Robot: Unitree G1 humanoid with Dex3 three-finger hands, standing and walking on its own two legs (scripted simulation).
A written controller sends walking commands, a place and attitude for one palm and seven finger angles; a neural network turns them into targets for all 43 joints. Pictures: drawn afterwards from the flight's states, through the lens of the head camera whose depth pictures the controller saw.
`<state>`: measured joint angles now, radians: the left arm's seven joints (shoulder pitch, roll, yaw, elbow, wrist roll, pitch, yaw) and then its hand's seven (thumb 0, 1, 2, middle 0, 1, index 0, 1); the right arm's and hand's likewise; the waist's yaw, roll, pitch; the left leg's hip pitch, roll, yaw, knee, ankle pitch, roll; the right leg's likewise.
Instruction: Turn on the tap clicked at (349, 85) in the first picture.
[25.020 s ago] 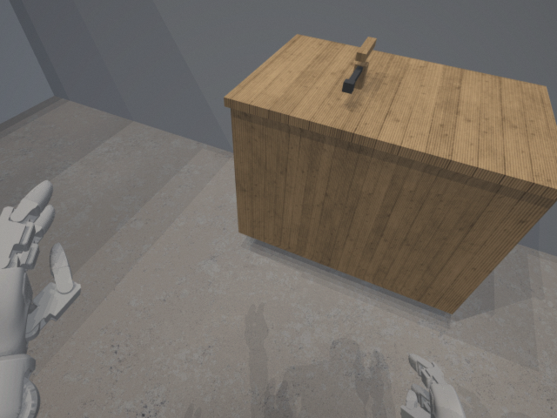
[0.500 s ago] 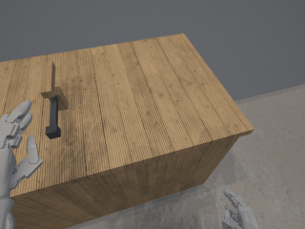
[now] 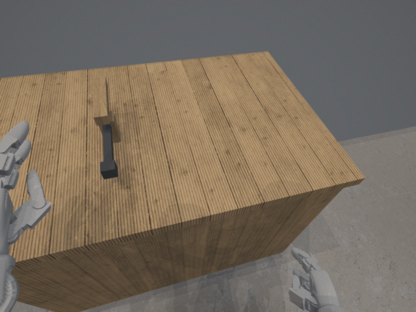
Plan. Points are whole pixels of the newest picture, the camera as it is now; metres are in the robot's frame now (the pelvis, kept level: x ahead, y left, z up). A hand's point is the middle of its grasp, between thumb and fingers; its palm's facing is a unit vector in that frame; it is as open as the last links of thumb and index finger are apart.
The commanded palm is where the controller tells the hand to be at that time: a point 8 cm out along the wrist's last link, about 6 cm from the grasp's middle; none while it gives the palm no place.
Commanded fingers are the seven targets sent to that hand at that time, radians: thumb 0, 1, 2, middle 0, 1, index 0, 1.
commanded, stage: come to a stop and stand still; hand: left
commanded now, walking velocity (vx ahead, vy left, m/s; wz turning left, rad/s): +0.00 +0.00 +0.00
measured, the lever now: (109, 169) +0.35 +0.25 +0.04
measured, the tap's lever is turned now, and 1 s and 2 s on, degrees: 0 0 0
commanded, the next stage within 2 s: look again from close up in 0.14 s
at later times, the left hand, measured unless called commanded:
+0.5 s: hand (65, 202) +0.22 +0.23 +0.15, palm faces +0.35 -0.86 -0.38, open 7.4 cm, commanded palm +0.16 +0.27 +0.18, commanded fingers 0.00 0.90 0.90 -0.20 -0.30 -0.20 -0.30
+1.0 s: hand (54, 167) +0.24 +0.24 +0.20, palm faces +0.44 -0.79 -0.42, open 7.4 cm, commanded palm +0.16 +0.25 +0.18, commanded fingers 0.00 0.90 0.90 -0.20 -0.30 -0.20 -0.30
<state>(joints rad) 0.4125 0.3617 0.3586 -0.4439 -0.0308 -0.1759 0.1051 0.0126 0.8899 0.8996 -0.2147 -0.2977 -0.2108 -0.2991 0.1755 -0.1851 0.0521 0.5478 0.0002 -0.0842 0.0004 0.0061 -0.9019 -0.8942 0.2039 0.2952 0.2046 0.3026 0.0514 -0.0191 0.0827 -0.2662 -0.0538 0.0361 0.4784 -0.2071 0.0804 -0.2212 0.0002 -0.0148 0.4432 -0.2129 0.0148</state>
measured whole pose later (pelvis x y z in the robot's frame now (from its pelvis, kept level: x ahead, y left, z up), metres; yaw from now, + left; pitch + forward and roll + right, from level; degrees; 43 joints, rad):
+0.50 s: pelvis +0.00 -0.01 +0.00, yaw +0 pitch -1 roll -1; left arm 0.45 0.36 0.33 -0.47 -0.05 -0.18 0.10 0.01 0.89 0.90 -0.22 -0.30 -0.21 -0.30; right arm 0.20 -0.22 0.02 0.57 0.01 -0.10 -0.02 0.01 -0.90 -0.89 0.20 0.30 0.20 0.30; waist 0.02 -0.01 0.06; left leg -0.23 -0.04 0.02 0.45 -0.20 0.06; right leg -0.18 0.02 -0.02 0.40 -0.20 0.00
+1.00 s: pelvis +0.00 -0.03 +0.00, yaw +0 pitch +2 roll -1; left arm 0.28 0.48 0.45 -0.39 -0.08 -0.28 0.11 0.01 0.90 0.90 -0.21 -0.30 -0.20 -0.30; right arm 0.23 -0.22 0.06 0.55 0.01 -0.16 0.02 0.01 -0.90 -0.89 0.21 0.30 0.21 0.30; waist 0.02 -0.01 0.05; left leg -0.31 -0.02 0.01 0.48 -0.20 0.03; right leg -0.27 0.04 -0.03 0.45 -0.21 -0.03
